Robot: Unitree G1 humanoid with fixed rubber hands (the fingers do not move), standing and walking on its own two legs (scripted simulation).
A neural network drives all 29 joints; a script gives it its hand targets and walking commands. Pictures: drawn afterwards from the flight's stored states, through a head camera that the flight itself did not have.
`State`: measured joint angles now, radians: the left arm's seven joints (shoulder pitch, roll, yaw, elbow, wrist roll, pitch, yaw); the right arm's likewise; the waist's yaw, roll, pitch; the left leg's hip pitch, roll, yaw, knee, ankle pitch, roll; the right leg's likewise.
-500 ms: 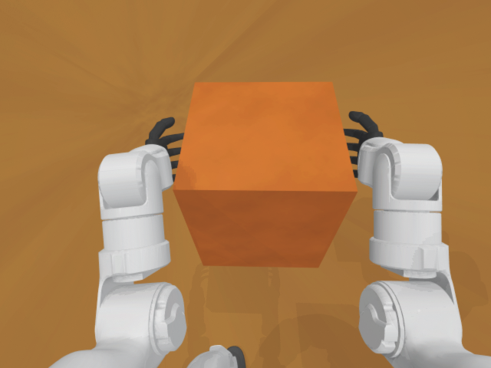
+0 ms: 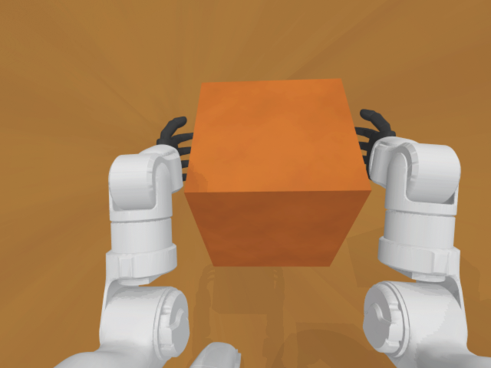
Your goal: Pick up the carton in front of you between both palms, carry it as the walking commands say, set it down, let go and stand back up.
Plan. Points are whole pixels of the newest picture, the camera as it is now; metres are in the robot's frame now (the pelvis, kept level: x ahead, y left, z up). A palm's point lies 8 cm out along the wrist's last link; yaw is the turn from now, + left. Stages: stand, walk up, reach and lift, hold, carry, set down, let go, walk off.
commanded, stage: carry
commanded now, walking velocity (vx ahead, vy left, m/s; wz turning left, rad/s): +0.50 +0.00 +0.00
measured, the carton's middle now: (270, 182) +0.40 +0.03 +0.06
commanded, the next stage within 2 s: none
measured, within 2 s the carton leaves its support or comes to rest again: neither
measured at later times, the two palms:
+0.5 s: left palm (213, 20) +0.68 +0.17 +0.18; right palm (375, 33) +0.65 -0.13 +0.18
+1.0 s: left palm out of the picture +0.94 +0.18 +0.21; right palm out of the picture +0.97 -0.12 +0.22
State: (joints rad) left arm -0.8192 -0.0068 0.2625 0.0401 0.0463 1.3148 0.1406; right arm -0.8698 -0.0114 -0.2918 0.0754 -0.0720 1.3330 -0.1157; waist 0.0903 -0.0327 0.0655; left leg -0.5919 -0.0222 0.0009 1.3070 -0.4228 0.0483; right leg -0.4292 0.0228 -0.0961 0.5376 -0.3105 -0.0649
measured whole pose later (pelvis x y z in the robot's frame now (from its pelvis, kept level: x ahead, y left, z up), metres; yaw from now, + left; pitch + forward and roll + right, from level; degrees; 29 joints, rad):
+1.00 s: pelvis +0.57 +0.01 +0.06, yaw -1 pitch +5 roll +0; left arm -0.85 -0.01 0.28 0.05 0.03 1.33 0.16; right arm -0.89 -0.01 -0.31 0.07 -0.08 1.36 -0.12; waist 0.09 -0.01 0.03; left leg -0.76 0.03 0.03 1.08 -0.39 0.03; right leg -0.28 0.02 -0.08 0.47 -0.39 -0.04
